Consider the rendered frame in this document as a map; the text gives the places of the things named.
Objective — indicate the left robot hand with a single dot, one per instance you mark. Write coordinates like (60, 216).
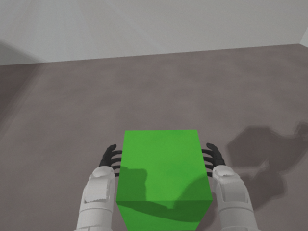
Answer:
(107, 161)

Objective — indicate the carton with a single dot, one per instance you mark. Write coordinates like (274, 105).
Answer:
(163, 183)

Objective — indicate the robot left forearm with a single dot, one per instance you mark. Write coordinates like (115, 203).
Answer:
(97, 203)

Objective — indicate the robot right forearm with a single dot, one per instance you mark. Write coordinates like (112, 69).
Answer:
(233, 200)

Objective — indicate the right robot hand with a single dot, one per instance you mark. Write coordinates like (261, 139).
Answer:
(217, 159)

